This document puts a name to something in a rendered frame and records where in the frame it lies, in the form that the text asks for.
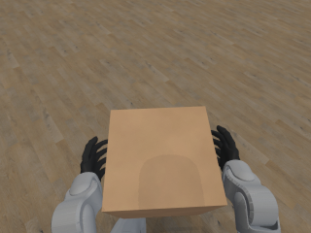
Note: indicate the left robot forearm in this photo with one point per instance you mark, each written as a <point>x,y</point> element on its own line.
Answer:
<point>82,202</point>

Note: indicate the robot left thigh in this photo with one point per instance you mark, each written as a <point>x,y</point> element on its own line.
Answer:
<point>130,225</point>

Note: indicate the carton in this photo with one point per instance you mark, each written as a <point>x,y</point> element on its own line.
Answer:
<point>161,162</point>

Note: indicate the right robot forearm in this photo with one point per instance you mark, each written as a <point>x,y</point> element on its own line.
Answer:
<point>255,207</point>

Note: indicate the robot left hand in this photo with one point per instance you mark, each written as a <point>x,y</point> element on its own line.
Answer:
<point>90,158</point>

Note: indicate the robot right hand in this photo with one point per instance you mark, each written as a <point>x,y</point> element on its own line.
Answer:
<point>227,149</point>

